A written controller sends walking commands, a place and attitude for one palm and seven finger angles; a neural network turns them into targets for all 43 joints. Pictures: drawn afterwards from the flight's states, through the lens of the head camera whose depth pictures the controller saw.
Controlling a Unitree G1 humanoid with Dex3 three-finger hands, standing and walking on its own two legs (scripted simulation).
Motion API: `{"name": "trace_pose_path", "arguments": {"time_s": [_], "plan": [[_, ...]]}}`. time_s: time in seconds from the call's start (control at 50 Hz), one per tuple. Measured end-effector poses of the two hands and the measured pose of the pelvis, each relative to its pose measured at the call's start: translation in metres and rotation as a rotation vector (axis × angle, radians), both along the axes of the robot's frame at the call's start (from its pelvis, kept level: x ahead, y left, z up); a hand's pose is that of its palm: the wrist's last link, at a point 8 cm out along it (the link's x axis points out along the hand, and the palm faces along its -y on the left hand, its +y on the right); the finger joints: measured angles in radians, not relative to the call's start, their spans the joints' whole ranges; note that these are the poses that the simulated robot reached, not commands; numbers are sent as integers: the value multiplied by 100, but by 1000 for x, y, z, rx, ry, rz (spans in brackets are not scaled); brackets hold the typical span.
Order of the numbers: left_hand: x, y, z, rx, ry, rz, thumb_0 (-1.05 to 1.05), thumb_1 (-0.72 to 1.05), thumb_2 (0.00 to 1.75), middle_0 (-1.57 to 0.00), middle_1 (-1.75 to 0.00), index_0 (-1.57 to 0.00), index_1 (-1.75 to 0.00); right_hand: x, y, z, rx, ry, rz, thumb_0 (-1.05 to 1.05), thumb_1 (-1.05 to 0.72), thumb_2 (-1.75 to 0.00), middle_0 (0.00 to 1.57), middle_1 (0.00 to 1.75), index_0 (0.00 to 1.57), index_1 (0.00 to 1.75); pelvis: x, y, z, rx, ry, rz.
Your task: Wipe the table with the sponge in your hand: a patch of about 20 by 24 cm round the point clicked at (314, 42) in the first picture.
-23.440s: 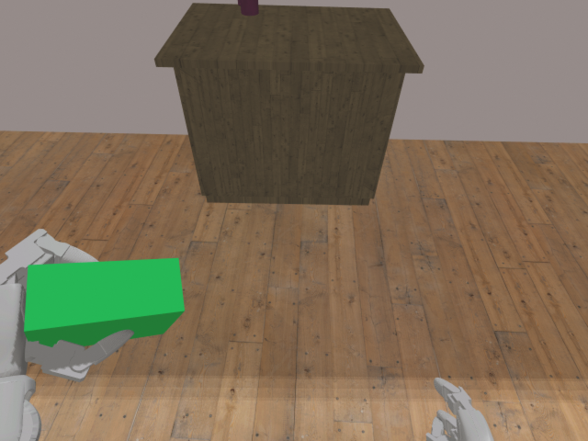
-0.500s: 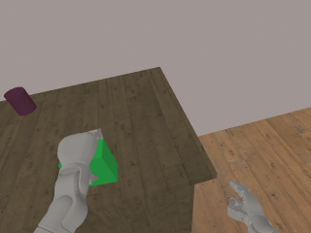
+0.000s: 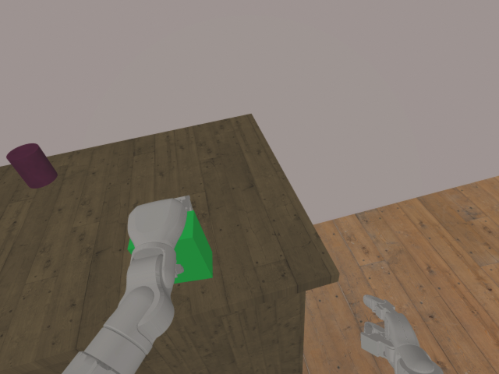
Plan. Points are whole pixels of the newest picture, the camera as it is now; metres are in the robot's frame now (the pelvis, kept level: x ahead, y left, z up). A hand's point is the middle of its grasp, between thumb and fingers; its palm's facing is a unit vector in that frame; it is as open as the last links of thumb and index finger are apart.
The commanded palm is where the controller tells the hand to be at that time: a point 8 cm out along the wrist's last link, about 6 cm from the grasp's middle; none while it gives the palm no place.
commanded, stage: wipe forward along the third lane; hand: left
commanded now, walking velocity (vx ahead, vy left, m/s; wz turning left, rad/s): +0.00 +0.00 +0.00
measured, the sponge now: (178, 257) +0.30 +0.19 +0.04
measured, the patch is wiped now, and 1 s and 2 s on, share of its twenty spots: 0.80 0.90 0.95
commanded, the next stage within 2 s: wipe back along the third lane in 1.54 s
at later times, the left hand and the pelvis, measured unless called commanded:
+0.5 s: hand (170, 219) +0.35 +0.20 +0.09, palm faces +0.00 -0.04 -1.00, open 9.9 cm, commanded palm +0.32 +0.21 +0.12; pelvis +0.00 -0.01 +0.00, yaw +0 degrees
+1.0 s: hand (170, 199) +0.40 +0.22 +0.09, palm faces -0.04 -0.01 -1.00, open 9.9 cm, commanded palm +0.38 +0.22 +0.12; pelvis +0.00 +0.00 +0.00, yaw +0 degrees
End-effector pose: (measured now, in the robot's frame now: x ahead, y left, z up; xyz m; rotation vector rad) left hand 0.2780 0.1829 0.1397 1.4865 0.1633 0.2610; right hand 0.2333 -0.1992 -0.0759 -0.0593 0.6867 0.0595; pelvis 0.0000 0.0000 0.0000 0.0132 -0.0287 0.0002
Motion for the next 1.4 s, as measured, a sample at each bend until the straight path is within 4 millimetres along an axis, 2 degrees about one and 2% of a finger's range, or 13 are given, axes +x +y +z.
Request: {"name": "trace_pose_path", "arguments": {"time_s": [0.18,0.52,0.68,0.84,1.1,1.4], "plan": [[17,4,0,5,37,26,-1,-49,106,-74,-136,-76,-136,-13,-17,-5,-45,35,-46,2,-91,-90,20,30,20,30,-4,-5,0,1,10,-1],[51,15,1,24,77,48,-1,-50,107,-75,-135,-77,-135,-63,-48,-30,-99,169,-148,2,-91,-90,20,30,20,30,-5,-10,-1,0,50,-9],[69,24,1,30,95,52,-1,-50,107,-75,-135,-77,-135,-80,-57,-35,-113,212,-184,2,-91,-90,20,30,20,30,-3,-11,-1,-3,69,-13],[84,29,2,38,108,47,-1,-51,107,-75,-135,-78,-135,-84,-57,-38,-124,242,-191,2,-91,-90,20,30,20,30,-1,-8,-1,-6,88,-9],[112,37,2,45,119,47,0,-51,107,-76,-135,-78,-135,-90,-46,-41,-121,289,-195,1,-91,-90,20,30,20,30,3,1,-1,-12,121,-9],[142,51,2,47,128,45,0,-51,107,-76,-135,-78,-135,-120,-42,-45,-147,387,-241,1,-91,-90,20,30,20,30,6,15,-1,-21,159,-19]]}}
